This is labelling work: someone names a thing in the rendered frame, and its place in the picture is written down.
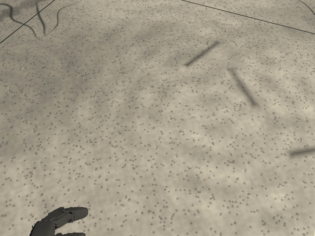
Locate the left robot hand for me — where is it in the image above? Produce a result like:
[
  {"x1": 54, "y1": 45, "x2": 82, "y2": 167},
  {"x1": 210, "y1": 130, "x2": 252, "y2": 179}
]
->
[{"x1": 30, "y1": 206, "x2": 89, "y2": 236}]

